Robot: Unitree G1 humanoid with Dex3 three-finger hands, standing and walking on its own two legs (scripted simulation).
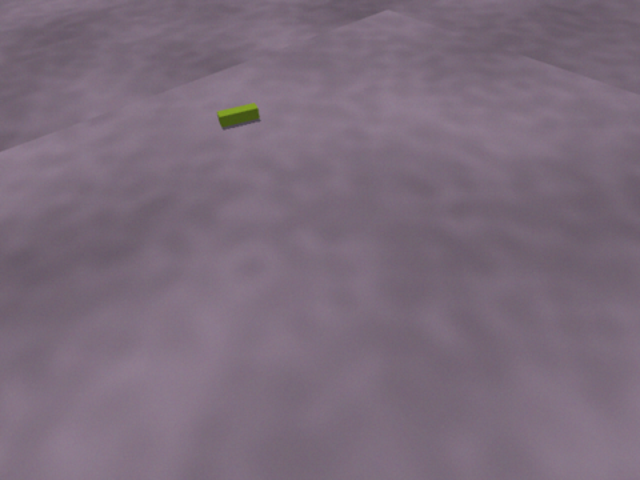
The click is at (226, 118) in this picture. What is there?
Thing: lying carton
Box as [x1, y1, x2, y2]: [217, 103, 258, 126]
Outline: 257,107 254,103 217,111 219,121 222,126 258,118
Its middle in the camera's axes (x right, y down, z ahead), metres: -0.49 -0.72 +2.32
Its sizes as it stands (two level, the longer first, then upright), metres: 0.228 0.068 0.066
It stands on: the floor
